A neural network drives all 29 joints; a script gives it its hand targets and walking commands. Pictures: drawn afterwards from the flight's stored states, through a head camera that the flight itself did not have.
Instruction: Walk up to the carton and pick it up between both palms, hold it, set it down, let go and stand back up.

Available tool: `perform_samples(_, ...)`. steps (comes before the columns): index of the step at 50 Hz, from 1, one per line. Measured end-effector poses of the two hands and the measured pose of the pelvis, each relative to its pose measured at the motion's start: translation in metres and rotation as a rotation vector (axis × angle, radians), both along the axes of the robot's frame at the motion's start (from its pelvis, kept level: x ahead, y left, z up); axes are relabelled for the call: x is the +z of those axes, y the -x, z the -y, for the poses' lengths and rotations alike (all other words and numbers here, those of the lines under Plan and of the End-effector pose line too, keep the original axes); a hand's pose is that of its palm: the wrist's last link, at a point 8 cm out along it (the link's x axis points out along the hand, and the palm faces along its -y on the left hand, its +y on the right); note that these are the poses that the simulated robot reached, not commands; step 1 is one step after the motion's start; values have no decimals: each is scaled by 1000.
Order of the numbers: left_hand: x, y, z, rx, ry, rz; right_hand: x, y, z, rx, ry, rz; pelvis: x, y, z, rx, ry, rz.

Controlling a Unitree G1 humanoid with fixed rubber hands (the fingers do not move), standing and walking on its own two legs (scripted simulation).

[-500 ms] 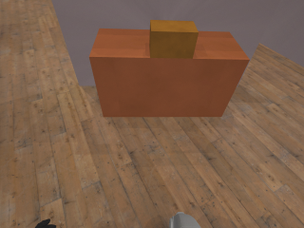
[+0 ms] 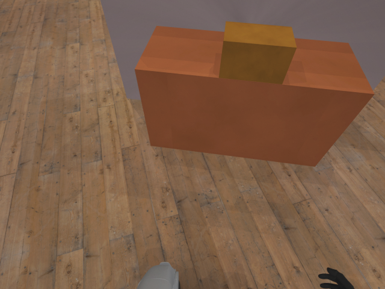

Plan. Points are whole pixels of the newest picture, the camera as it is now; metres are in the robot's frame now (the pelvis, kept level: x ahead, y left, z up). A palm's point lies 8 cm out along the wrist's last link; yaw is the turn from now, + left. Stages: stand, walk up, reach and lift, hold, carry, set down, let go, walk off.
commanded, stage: walk up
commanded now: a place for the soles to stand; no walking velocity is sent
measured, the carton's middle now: (254, 53) +1.03 -0.16 -0.08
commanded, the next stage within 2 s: none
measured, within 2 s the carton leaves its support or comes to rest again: neither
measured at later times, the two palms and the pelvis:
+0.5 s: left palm (89, 226) +0.23 +0.28 -0.08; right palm out of the picture +0.15 -0.37 -0.13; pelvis +0.14 -0.05 -0.01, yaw -2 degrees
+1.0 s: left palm (111, 198) +0.33 +0.27 -0.13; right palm (352, 238) +0.28 -0.36 -0.13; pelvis +0.25 -0.04 -0.02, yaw -2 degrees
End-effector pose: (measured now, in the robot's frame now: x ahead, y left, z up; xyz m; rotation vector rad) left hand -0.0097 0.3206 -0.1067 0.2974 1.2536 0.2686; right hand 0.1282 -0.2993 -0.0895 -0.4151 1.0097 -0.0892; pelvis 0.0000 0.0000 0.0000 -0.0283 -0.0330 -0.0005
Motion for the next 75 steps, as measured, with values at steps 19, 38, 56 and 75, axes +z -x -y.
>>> perform_samples(19,13,-209,25,-180,-10,157,-10,-5,45,-206,8,-59,-2,-104,24,-31,-86,27)
perform_samples(38,1,-247,29,-77,-58,79,-21,-140,63,-118,15,-57,-13,-200,37,-15,-17,30)
perform_samples(56,-15,-361,58,-122,-37,85,-46,-189,53,-215,-17,-136,-19,-268,46,-48,-35,11)
perform_samples(75,-12,-411,77,-110,24,103,-20,-258,54,-163,8,-85,-1,-284,50,-34,-28,4)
